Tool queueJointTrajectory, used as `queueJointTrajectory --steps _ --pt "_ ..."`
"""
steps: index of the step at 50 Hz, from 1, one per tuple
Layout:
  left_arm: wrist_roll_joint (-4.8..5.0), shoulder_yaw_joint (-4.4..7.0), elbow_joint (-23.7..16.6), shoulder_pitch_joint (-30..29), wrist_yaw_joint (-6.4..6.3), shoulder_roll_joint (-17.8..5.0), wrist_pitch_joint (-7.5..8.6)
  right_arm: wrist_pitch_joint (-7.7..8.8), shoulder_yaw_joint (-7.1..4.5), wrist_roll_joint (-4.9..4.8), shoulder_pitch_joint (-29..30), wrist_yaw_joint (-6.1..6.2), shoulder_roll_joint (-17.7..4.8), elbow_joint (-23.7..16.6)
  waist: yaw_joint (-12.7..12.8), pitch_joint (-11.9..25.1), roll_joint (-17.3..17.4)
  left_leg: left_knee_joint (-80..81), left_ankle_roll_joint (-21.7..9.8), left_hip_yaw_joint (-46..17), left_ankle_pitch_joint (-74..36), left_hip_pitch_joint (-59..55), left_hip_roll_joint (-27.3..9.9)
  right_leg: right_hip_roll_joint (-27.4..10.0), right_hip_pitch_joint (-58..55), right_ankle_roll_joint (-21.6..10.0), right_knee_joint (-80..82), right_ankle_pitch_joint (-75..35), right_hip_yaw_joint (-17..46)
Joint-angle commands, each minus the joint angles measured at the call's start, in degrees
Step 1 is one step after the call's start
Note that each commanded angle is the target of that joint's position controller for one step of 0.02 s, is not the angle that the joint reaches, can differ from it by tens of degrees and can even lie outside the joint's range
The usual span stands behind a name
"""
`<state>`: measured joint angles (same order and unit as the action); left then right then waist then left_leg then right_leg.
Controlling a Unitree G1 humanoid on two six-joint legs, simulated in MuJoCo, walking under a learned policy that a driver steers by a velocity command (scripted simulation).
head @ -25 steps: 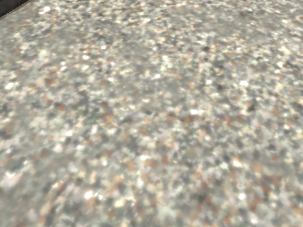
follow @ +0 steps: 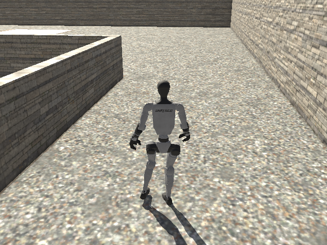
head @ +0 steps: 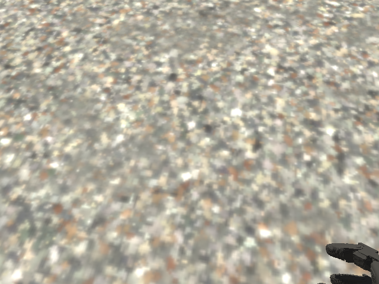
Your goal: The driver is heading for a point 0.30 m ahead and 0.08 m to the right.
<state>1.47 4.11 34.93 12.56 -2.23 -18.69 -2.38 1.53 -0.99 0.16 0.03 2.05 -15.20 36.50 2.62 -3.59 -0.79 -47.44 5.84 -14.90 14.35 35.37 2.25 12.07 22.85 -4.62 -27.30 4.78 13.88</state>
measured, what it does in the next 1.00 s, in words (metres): steps on the spot, turning right: left foot, then right foot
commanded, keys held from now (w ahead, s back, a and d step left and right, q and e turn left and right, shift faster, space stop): e+shift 0.64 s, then shift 0.36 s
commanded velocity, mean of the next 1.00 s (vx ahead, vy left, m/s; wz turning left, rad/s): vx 0.02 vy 0.00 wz -0.80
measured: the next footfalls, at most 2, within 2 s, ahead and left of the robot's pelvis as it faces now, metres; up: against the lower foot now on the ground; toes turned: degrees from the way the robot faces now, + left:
left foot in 0.12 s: +0.18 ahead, +0.16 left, +0.00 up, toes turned -20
right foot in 0.60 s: +0.01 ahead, -0.06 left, +0.00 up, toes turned -42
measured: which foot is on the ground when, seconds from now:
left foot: up 0.00-0.10, down 0.12-0.60, up 0.62-1.00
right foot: down 0.00-0.12, up 0.14-0.58, down 0.60-1.00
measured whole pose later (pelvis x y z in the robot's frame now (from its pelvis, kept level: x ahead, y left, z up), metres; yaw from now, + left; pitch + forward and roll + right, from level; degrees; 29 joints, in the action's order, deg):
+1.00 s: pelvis +0.06 +0.03 +0.00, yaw -48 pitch +2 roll +1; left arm -0.3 2.3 34.5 7.4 -1.0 -15.7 -1.8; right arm -1.0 -4.0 -0.3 -8.0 0.4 -16.1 41.6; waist -0.1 -0.8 0.3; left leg -41.2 3.5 -0.9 18.4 22.9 -0.8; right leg 3.5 16.8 -2.3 -31.8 16.5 6.0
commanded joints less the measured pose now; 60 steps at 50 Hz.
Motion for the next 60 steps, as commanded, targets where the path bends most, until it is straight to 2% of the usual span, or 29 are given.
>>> queueJointTrajectory --steps 1,5,6,7,8,9,10,12,14,17,22,29,30,31,32,33,34,36,37,42,46,50,52,53,54,55,56,58,60 --pt "0.14 3.14 -5.4 -1.8 -1.03 -8.6 -0.64 0.28 -2.14 -0.52 -1.9 -0.06 -5.4 -2.0 -1.3 11.5 -7.4 7.5 0.0 4.6 -3.6 -9.7 3.7 -11.4 -5.6 -4.3 6.1 1.5 15.4" --pt "0.12 3.15 -6.6 -3.2 -0.48 -6.6 -0.76 2.01 -4.05 -0.94 -5.3 -1.0 -7.8 -0.2 -3.1 10.2 -10.1 26.1 -2.7 4.1 -9.9 -20.8 1.0 -9.6 -5.8 -1.5 0.0 7.0 19.4" --pt "0.07 2.3 -6.1 0.3 -0.14 -3.5 -0.83 1.93 -4.61 -0.42 -6.0 -0.9 -9.5 0.0 -1.5 12.9 -3.7 29.1 -6.7 -1.1 -12.9 -29.5 -7.7 -5.9 -1.3 0.8 -9.0 23.8 14.8" --pt "-0.46 1.62 -6.2 2.8 -0.03 -1.3 -0.73 0.9 -5.05 0.94 -4.6 -0.35 -12.6 -1.6 0.4 13.1 7.7 28.1 -13.4 -12.7 -20.2 -34.7 -19.3 0.6 8.1 3.5 -22.0 33.7 3.2" --pt "-0.44 2.88 -8.2 3.5 0.86 -6.7 0.11 0.51 -5.22 2.84 -5.4 -0.5 -12.0 -1.1 1.9 13.8 16.9 30.7 -19.7 -22.1 -17.4 -31.0 -25.6 -2.9 13.4 5.8 -33.2 32.3 -0.1" --pt "-0.07 3.96 -6.4 3.3 1.09 -10.9 0.19 0.3 -4.65 2.27 -2.4 -0.23 -8.5 -2.6 1.0 10.6 12.9 30.9 -19.6 -16.5 -11.1 -28.9 -22.6 -6.8 14.6 7.7 -38.5 26.8 -2.1" --pt "0.21 4.34 -4.9 3.2 0.93 -11.5 -0.31 -0.24 -4.13 1.55 -0.5 0.24 -6.3 -3.2 0.5 8.3 9.2 30.2 -16.7 -8.7 -5.6 -26.7 -17.6 -8.1 15.0 8.5 -41.2 21.9 -3.3" --pt "-0.31 3.64 -4.0 4.9 0.65 -8.8 -1.33 -1.15 -3.72 0.55 0.4 1.17 -6.3 -3.6 0.2 6.2 6.4 30.0 -15.4 -1.4 -8.3 -23.9 -14.3 -9.2 15.7 9.8 -48.7 17.4 -6.8" --pt "0.08 2.66 -5.4 2.6 0.74 -6.7 -1.18 -1.6 -3.63 1.14 -1.8 1.79 -6.5 -2.8 -1.1 5.6 7.0 30.9 -16.3 3.8 -11.9 -24.3 -13.3 -11.4 16.8 10.6 -47.8 14.9 -10.7" --pt "0.28 2.05 -7.2 -1.3 0.68 -5.6 -0.8 -2.01 -4.2 1.5 -5.7 2.01 -7.7 -1.6 -4.1 7.0 8.7 31.3 -18.5 6.1 -13.8 -30.8 -15.8 -15.0 19.1 11.9 -42.0 14.1 -11.9" --pt "-0.23 1.5 -7.8 -2.5 1.49 -3.9 -0.83 -1.96 -5.65 1.01 -5.3 0.99 -10.3 -0.6 -4.3 8.4 9.6 31.7 -19.0 11.8 -13.5 -31.0 -19.0 -17.9 12.6 10.8 -31.0 14.7 -13.8" --pt "0.02 2.78 -6.2 0.5 3.08 -4.2 -2.68 -1.19 -7.07 -1.52 -4.3 -1.22 -11.5 1.0 -1.0 9.5 9.0 23.9 -13.1 20.7 -13.5 -28.1 -21.2 -15.1 -5.2 4.1 -6.4 11.2 -19.4" --pt "-0.08 3.72 -4.6 4.1 2.63 -5.6 -2.76 -1.27 -6.82 -1.78 -6.6 -1.45 -9.5 2.2 0.1 9.7 5.8 17.7 -9.6 23.5 -9.6 -23.6 -18.9 -13.4 -12.2 1.8 -0.8 7.1 -18.1" --pt "0.05 5.62 -3.7 8.4 1.75 -11.2 -2.45 -1.48 -6.26 -0.73 -8.3 -1.84 -6.9 2.4 0.7 8.0 -7.1 2.7 -4.2 28.2 5.7 -9.9 -13.1 -20.6 -22.2 -2.8 5.2 -10.2 -4.6" --pt "-1.05 6.44 -5.8 6.4 1.3 -18.7 -1.37 -1.27 -5.24 1.63 -5.2 -1.62 -4.7 -2.6 -1.9 8.2 -22.3 -12.3 0.3 24.1 24.7 10.2 -4.3 -33.3 -27.1 -13.9 4.8 -22.0 18.8" --pt "-3.08 5.82 -6.9 5.3 1.98 -14.7 0.49 -0.86 -5.89 1.56 1.1 -0.96 -7.7 -3.5 3.1 12.6 -13.6 -20.8 -1.0 13.7 23.2 11.0 -3.7 -34.0 -24.0 -16.6 7.5 -16.7 17.7" --pt "-3.28 4.74 -6.1 3.3 1.97 -12.7 1.7 -0.84 -6.08 0.08 2.0 -0.59 -8.3 -3.5 1.4 10.5 -11.0 -21.7 -2.8 12.0 17.6 10.7 -4.3 -31.2 -21.5 -13.5 8.3 -12.1 12.5" --pt "-0.95 3.02 -6.4 -3.2 1.0 -7.9 1.88 -1.38 -6.43 0.47 -2.3 0.36 -9.1 -0.7 -2.2 9.3 -7.1 -18.8 -3.1 11.5 8.8 8.1 -5.9 -27.0 -17.9 -8.2 6.2 -12.7 4.8" --pt "-1.04 2.33 -6.7 -4.6 0.54 -7.0 1.75 -1.54 -6.46 0.81 -4.0 0.22 -9.0 0.1 -3.2 10.2 -7.8 -19.8 -2.5 12.4 6.2 3.9 -5.0 -25.5 -15.2 -7.7 5.6 -17.1 2.3" --pt "-1.72 1.56 -5.1 -3.6 0.03 -6.7 1.6 -1.76 -4.71 -0.15 -4.9 -0.7 -5.8 1.0 -2.3 10.6 -6.7 -8.1 -1.1 13.2 1.4 -2.1 -3.9 -23.0 -15.2 -7.4 4.4 -17.4 -0.5" --pt "-2.15 1.35 -4.2 -4.0 0.69 -7.0 1.15 -1.89 -4.26 -0.43 -4.6 -1.41 -6.1 0.6 -1.0 8.8 -8.3 0.7 -1.6 13.5 4.6 -8.8 -3.8 -24.0 -11.7 -8.8 3.7 -13.4 2.4" --pt "-1.36 0.35 -2.9 -5.6 1.31 -5.0 1.14 -1.3 -3.98 -0.6 -6.5 -1.87 -5.3 0.7 -2.4 7.4 -7.8 13.9 -3.4 14.4 1.7 -16.6 -3.1 -22.8 -9.7 -7.7 0.9 -11.9 4.9" --pt "-1.78 -0.64 -1.9 -3.8 1.24 -2.0 1.74 -0.52 -3.78 0.92 -8.7 -1.96 -6.1 0.8 -3.2 8.4 -3.5 24.7 -5.5 10.4 -17.5 -27.8 -6.8 -18.3 -5.7 -2.3 -1.0 -1.5 3.6" --pt "-2.96 -0.65 -1.6 0.4 1.49 -1.6 2.37 -0.4 -4.81 1.56 -8.4 -1.58 -11.3 0.1 0.6 9.7 6.7 22.5 -9.3 4.2 -30.8 -31.3 -14.2 -12.5 -2.7 1.3 -6.0 9.5 -1.4" --pt "-2.96 -0.68 -1.1 0.4 1.39 -1.3 2.53 -0.41 -3.82 1.47 -6.3 -1.66 -7.9 0.9 1.4 10.5 12.3 23.8 -15.1 0.9 -26.2 -26.0 -16.7 -11.1 -5.8 4.2 -5.6 15.7 -5.6" --pt "-3.0 -0.68 -0.4 -0.6 1.31 -2.0 2.4 -0.27 -3.14 0.86 -6.8 -1.88 -4.9 1.0 -0.1 11.9 11.0 26.0 -14.8 1.6 -5.7 -25.8 -14.3 -10.9 -7.7 5.2 -5.5 17.6 -8.3" --pt "-2.73 -0.54 -0.8 -4.1 1.3 -1.8 2.02 -0.33 -2.97 0.66 -6.0 -1.84 -4.8 0.9 -1.4 8.2 10.4 27.2 -13.3 2.1 3.6 -23.2 -12.4 -10.4 -7.0 5.2 -5.4 16.2 -9.2" --pt "-2.91 -0.63 -0.5 -4.6 1.16 -0.7 1.14 0.17 -2.48 0.97 -3.8 -1.53 -4.9 0.2 -1.0 3.2 9.0 27.1 -10.7 4.9 5.8 -18.3 -10.4 -11.4 -8.3 4.4 -2.2 12.5 -7.9" --pt "-2.59 -0.45 0.5 -3.5 1.3 -1.2 1.61 0.81 -2.53 0.83 -5.9 -1.33 -5.2 0.3 -2.1 3.7 5.2 22.8 -8.2 9.8 -2.8 -21.0 -7.2 -11.9 -8.2 3.3 -1.0 6.2 -6.2"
